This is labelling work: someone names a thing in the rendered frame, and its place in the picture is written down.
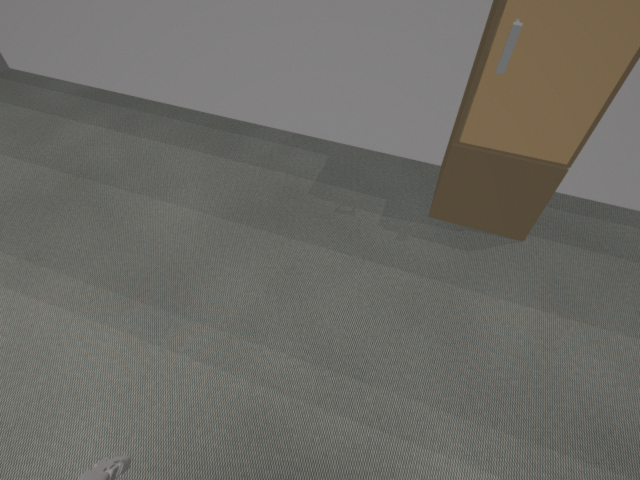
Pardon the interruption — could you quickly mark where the cupboard door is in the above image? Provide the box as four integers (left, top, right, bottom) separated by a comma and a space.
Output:
460, 0, 640, 165

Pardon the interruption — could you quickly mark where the left robot hand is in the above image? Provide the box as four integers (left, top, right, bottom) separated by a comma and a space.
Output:
78, 456, 131, 480

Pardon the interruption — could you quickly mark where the handle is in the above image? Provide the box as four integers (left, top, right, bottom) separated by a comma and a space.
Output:
496, 18, 523, 75

